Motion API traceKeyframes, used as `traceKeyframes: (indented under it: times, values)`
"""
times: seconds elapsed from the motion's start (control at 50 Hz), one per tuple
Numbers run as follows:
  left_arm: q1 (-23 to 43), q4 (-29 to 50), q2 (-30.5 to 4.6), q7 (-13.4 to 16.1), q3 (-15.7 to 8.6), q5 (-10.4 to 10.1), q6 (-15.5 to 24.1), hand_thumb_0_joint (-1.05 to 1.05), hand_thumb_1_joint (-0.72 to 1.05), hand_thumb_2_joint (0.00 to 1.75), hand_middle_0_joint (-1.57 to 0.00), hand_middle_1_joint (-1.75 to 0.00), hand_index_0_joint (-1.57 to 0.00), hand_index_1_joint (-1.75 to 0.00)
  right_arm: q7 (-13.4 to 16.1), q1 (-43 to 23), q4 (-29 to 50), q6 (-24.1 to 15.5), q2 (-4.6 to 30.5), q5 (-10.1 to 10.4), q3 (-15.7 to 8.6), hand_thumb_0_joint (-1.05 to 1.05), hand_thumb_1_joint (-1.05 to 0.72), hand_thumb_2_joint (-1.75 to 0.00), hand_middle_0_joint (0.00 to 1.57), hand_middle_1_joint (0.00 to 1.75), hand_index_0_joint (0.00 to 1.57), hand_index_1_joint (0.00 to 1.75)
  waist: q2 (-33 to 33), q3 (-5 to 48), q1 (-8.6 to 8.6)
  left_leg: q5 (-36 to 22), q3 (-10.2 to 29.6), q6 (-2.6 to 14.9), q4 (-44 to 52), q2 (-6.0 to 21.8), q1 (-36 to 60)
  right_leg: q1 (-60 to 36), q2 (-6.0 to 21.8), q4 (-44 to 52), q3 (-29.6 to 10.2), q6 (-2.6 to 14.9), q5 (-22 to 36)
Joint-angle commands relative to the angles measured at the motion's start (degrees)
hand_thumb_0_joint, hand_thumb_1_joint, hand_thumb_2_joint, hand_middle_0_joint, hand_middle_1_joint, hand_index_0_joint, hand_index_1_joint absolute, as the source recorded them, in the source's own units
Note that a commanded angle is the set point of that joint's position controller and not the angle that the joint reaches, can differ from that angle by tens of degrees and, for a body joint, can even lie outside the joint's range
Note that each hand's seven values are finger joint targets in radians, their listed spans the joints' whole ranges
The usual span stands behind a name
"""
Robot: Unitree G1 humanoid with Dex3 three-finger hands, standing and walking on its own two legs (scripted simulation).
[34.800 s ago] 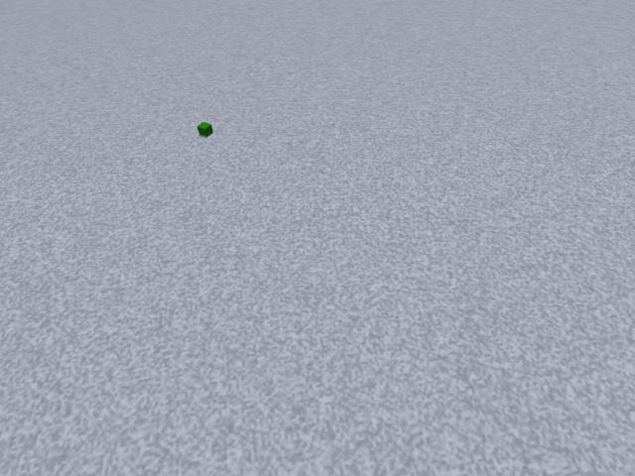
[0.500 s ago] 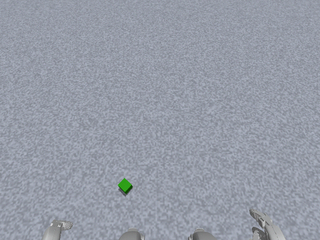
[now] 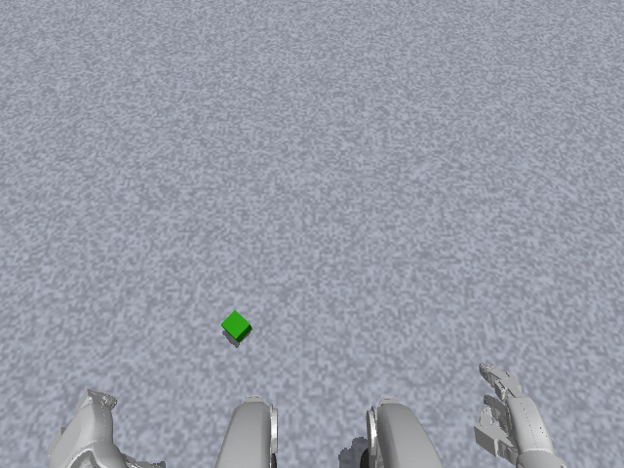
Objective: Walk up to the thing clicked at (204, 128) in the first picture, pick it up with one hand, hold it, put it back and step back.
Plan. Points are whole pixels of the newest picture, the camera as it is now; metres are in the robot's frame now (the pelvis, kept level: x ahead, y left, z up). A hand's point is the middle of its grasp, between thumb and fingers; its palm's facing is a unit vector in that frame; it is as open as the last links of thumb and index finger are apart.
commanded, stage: rise first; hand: left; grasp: from above
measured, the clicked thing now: (236, 326) +0.45 +0.22 -0.61
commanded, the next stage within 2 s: none
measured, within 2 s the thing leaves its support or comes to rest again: neither
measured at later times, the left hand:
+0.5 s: hand (180, 372) +0.30 +0.28 -0.36, palm faces -0.23 -0.30 -0.92, open 13.7 cm
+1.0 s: hand (201, 348) +0.36 +0.26 -0.44, palm faces -0.28 -0.35 -0.90, open 14.2 cm
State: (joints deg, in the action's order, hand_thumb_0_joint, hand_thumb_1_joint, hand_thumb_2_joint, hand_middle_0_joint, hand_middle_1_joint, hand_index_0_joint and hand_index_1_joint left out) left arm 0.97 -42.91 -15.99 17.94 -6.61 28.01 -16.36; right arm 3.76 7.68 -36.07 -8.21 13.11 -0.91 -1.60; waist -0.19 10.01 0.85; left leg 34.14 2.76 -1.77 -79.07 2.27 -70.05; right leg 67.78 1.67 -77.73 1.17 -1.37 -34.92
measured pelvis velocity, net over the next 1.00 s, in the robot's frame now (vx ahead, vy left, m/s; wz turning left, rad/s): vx -0.08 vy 0.01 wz -0.09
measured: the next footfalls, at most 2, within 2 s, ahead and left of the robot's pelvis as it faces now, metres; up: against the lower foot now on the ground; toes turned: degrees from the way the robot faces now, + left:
none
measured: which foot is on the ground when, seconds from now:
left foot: down 0.00-1.00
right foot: down 0.00-1.00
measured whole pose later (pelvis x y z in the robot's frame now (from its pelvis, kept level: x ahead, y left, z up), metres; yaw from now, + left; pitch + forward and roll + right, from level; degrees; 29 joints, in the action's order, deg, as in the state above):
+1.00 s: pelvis -0.08 +0.01 -0.28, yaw -5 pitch +34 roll -5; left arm 58.2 -91.7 -30.5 33.6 -15.3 43.4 -18.1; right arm -12.7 9.1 -51.6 -15.5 15.8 -8.0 0.6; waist -2.4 5.6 11.5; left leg 37.7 6.6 -1.7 -133.0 1.5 -130.0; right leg 126.9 -0.9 -130.3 0.0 -3.2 -38.0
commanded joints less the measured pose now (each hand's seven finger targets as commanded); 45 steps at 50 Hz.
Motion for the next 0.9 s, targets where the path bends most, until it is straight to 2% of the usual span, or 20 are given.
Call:
traceKeyframes:
  times: [0.0, 0.04, 0.08, 0.14, 0.18, 0.2, 0.24, 0.3, 0.32, 0.34, 0.44, 0.46, 0.5, 0.52, 0.58, 0.62, 0.74, 0.78, 0.8, 0.88]
  values:
    - [10.7, 1.7, -7.8, 7.1, -0.6, 6.6, 1.9, 0.00, -0.58, 1.07, -0.09, -0.94, -0.05, -0.97, 0.2, 1.0, 2.1, -1.9, 9.1, -0.3, -3.3, 0.00, -0.86, -0.89, 0.20, 0.30, 0.20, 0.30, -4.3, 21.9, 0.96, -19.2, -1.9, 0.96, 1.4, -1.5, 7.6, 0.4, -2.1, -0.7, 1.3, 2.89, 17.7]
    - [17.1, 0.7, -9.0, 9.5, 0.3, 8.5, 2.2, 0.00, -0.54, 1.04, -0.10, -0.95, -0.07, -0.98, -0.2, 0.8, 0.4, -2.0, 9.2, -0.6, -3.1, 0.00, -0.86, -0.89, 0.20, 0.30, 0.20, 0.30, -4.4, 26.1, 1.59, -21.3, -1.7, 1.11, -2.8, -1.3, 5.0, 3.6, -2.3, -4.1, 1.3, 2.75, 19.8]
    - [19.5, -3.9, -11.3, 12.4, -1.1, 10.9, 1.5, 0.00, -0.59, 1.06, -0.10, -0.99, -0.07, -1.02, -0.7, -0.1, -1.3, -2.2, 9.7, -1.0, -2.9, 0.00, -0.88, -0.90, 0.20, 0.30, 0.20, 0.30, -4.9, 27.5, 0.85, -20.8, -1.5, 0.84, -6.0, -1.2, 0.9, 8.4, -2.5, -7.6, 1.7, 2.85, 19.0]
    - [28.3, -7.5, -14.4, 17.0, -2.3, 14.0, -0.3, 0.00, -0.57, 1.04, -0.10, -1.02, -0.08, -1.04, -1.4, -0.2, -2.7, -2.2, 10.1, -1.9, -2.5, 0.00, -0.90, -0.90, 0.20, 0.30, 0.20, 0.30, -3.8, 33.0, 0.99, -18.3, -2.2, 1.03, -11.3, -1.1, -4.7, 10.5, -2.5, -11.0, 1.6, 2.58, 19.4]
    - [33.4, -10.4, -14.9, 19.6, -2.6, 14.6, -2.0, 0.00, -0.58, 1.03, -0.11, -1.04, -0.10, -1.05, -2.2, -0.5, -3.8, -2.5, 10.1, -2.6, -2.3, 0.00, -0.93, -0.90, 0.20, 0.30, 0.20, 0.30, -4.6, 35.6, 0.91, -17.1, -2.7, 1.03, -14.7, -1.0, -6.8, 12.2, -2.4, -13.2, 1.6, 2.44, 19.3]
    - [36.2, -13.3, -14.4, 20.5, -2.4, 14.5, -2.8, 0.00, -0.58, 1.02, -0.11, -1.06, -0.10, -1.06, -2.6, -0.3, -4.4, -2.8, 10.1, -3.1, -2.3, 0.00, -0.93, -0.90, 0.20, 0.30, 0.20, 0.30, -3.5, 36.0, 1.69, -15.4, -2.6, 1.06, -15.8, -1.0, -8.3, 13.5, -2.3, -14.1, 1.8, 2.42, 17.7]
    - [40.8, -17.2, -15.4, 21.5, -2.7, 14.0, -4.1, 0.00, -0.54, 1.00, -0.10, -1.07, -0.10, -1.07, -3.5, -0.6, -5.5, -3.4, 9.6, -4.0, -2.1, 0.00, -0.91, -0.90, 0.20, 0.30, 0.20, 0.30, -4.1, 36.0, 1.93, -11.7, -2.9, 1.15, -18.4, -1.0, -11.6, 16.6, -2.1, -15.7, 1.7, 2.30, 13.8]
    - [47.2, -20.7, -18.2, 21.7, -3.1, 12.8, -5.4, 0.00, -0.51, 0.99, -0.11, -1.05, -0.11, -1.05, -5.0, -1.3, -6.1, -4.1, 9.1, -5.0, -2.1, 0.00, -0.90, -0.90, 0.20, 0.30, 0.20, 0.30, -4.4, 37.6, 1.57, -6.7, -3.2, 1.36, -21.3, -1.2, -16.1, 19.1, -2.1, -16.7, 0.8, 2.12, 6.7]
    - [50.2, -21.9, -17.8, 21.6, -2.9, 12.5, -5.8, 0.00, -0.52, 1.00, -0.11, -1.02, -0.11, -1.03, -5.5, -0.7, -6.6, -4.2, 8.9, -5.2, -2.0, 0.00, -0.90, -0.90, 0.20, 0.30, 0.20, 0.30, -4.2, 37.7, 2.68, -5.5, -3.1, 1.43, -22.4, -1.1, -16.7, 19.8, -2.1, -17.0, 1.0, 2.09, 5.3]
    - [51.0, -23.4, -18.4, 21.4, -2.8, 12.3, -6.2, 0.00, -0.50, 0.99, -0.13, -1.02, -0.13, -1.02, -6.0, -1.5, -7.1, -4.5, 8.9, -5.5, -1.9, 0.00, -0.89, -0.90, 0.20, 0.30, 0.20, 0.30, -4.8, 37.2, 2.61, -4.3, -3.1, 1.52, -23.1, -1.2, -17.7, 21.4, -2.2, -17.5, 0.8, 2.15, 2.9]
    - [58.6, -29.5, -21.0, 19.8, -3.5, 11.6, -6.1, 0.00, -0.49, 1.00, -0.16, -0.95, -0.14, -0.97, -8.7, -0.7, -9.4, -5.3, 9.6, -6.2, -1.7, 0.00, -0.89, -0.90, 0.20, 0.30, 0.20, 0.30, -2.6, 33.8, 5.96, 1.4, -2.8, 2.36, -28.8, -1.6, -25.9, 27.5, -2.8, -20.4, 0.9, 1.93, -5.2]
    - [60.6, -29.5, -22.4, 19.7, -4.5, 11.7, -5.8, 0.00, -0.50, 1.00, -0.15, -0.95, -0.14, -0.97, -9.3, 0.0, -9.6, -5.6, 9.8, -6.2, -1.6, 0.00, -0.89, -0.90, 0.20, 0.30, 0.20, 0.30, -4.3, 34.3, 5.59, 1.8, -2.9, 2.24, -29.7, -1.5, -26.5, 28.7, -2.8, -22.1, 1.2, 2.05, -5.2]
    - [63.0, -31.2, -23.0, 19.4, -4.6, 11.6, -5.2, 0.00, -0.51, 1.01, -0.14, -0.97, -0.12, -0.99, -10.1, 0.7, -10.4, -6.0, 10.3, -6.4, -1.3, 0.00, -0.89, -0.90, 0.20, 0.30, 0.20, 0.30, -5.6, 33.9, 6.73, 3.3, -2.4, 2.21, -30.6, -1.6, -27.8, 30.4, -3.0, -24.0, 1.8, 2.13, -5.9]
    - [63.4, -32.9, -21.7, 19.0, -4.5, 11.4, -5.1, 0.00, -0.53, 1.03, -0.12, -0.99, -0.10, -1.00, -10.6, 1.5, -11.0, -6.3, 10.7, -6.2, -1.6, 0.00, -0.89, -0.90, 0.20, 0.30, 0.20, 0.30, -5.5, 33.0, 7.55, 4.0, -2.0, 2.27, -31.3, -1.5, -27.7, 32.3, -2.9, -24.7, 2.3, 2.08, -5.8]
    - [68.3, -32.6, -24.4, 18.4, -6.1, 11.1, -4.1, 0.00, -0.55, 1.04, -0.10, -1.00, -0.09, -1.02, -11.5, 3.5, -12.1, -6.9, 11.8, -6.1, -1.5, 0.00, -0.89, -0.90, 0.20, 0.30, 0.20, 0.30, -8.8, 33.9, 8.38, 4.7, -1.5, 2.08, -32.1, -1.2, -26.9, 35.3, -2.8, -27.6, 3.1, 2.26, -4.4]
    - [68.3, -34.4, -25.2, 18.1, -6.8, 11.5, -3.6, 0.00, -0.58, 1.06, -0.09, -1.00, -0.07, -1.02, -12.4, 4.6, -12.7, -7.3, 12.3, -6.0, -1.3, 0.00, -0.89, -0.90, 0.20, 0.30, 0.20, 0.30, -10.9, 32.7, 8.33, 5.3, -0.9, 1.79, -32.2, -1.2, -27.1, 37.6, -2.7, -30.1, 4.1, 2.51, -3.8]
    - [71.0, -38.2, -25.6, 18.0, -6.9, 15.3, -3.4, 0.00, -0.60, 1.08, -0.08, -0.98, -0.06, -1.01, -14.0, 7.5, -13.7, -7.3, 13.9, -5.8, -1.1, 0.00, -0.89, -0.90, 0.20, 0.30, 0.20, 0.30, -14.0, 32.7, 9.16, 1.6, -0.6, 1.42, -34.5, -0.9, -27.0, 42.0, -2.6, -35.0, 5.4, 3.10, 1.5]
    - [71.6, -39.8, -25.5, 17.9, -6.7, 16.5, -3.2, 0.00, -0.60, 1.08, -0.09, -0.96, -0.06, -0.99, -14.5, 8.2, -14.0, -7.4, 14.5, -6.0, -0.9, 0.00, -0.89, -0.90, 0.20, 0.30, 0.20, 0.30, -15.3, 31.8, 10.01, 0.3, 0.1, 1.17, -35.1, -0.9, -27.2, 44.2, -2.5, -37.0, 5.8, 3.28, 3.0]
    - [71.5, -41.1, -24.1, 17.5, -5.9, 16.5, -3.0, 0.00, -0.61, 1.08, -0.09, -0.97, -0.06, -1.00, -14.7, 8.6, -14.3, -7.5, 14.3, -6.1, -0.9, 0.00, -0.89, -0.90, 0.20, 0.30, 0.20, 0.30, -14.5, 30.9, 10.66, 0.0, 0.1, 1.31, -35.8, -0.9, -27.9, 44.3, -2.6, -37.2, 5.8, 3.29, 3.2]
    - [72.5, -41.9, -25.4, 17.4, -7.0, 16.6, -1.9, 0.00, -0.57, 1.04, -0.10, -0.97, -0.08, -0.99, -15.8, 10.5, -14.4, -8.0, 15.0, -6.6, -1.2, 0.00, -0.89, -0.90, 0.20, 0.30, 0.20, 0.30, -12.3, 30.6, 10.96, -1.0, -0.8, 1.96, -38.4, -1.2, -31.2, 43.4, -2.8, -37.8, 5.6, 2.80, 3.7]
